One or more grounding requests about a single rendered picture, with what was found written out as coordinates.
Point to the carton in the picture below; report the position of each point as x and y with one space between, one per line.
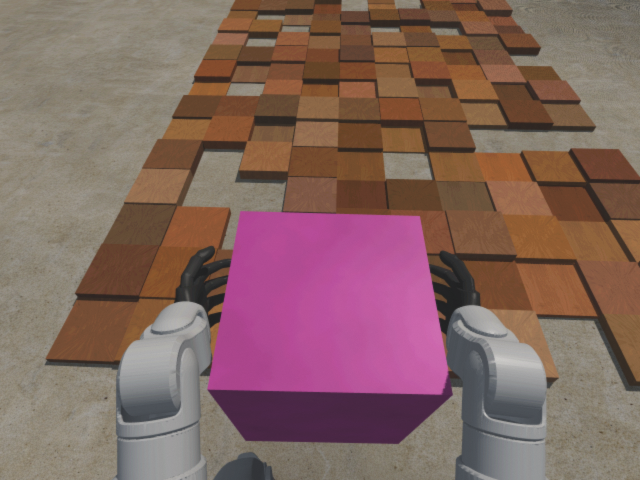
329 330

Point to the robot left hand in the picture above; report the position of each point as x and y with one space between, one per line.
192 287

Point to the left robot thigh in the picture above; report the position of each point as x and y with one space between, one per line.
245 469

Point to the right robot forearm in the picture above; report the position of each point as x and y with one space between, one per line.
503 399

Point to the left robot forearm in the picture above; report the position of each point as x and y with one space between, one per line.
158 397

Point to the robot right hand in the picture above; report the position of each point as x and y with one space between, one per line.
461 291

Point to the left robot shin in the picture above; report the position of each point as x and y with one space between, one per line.
248 454

